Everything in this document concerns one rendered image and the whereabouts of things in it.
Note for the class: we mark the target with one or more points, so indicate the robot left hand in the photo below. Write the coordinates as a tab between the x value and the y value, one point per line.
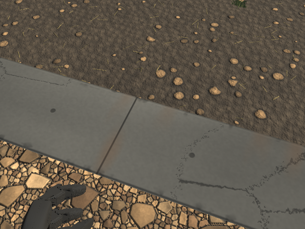
41	216

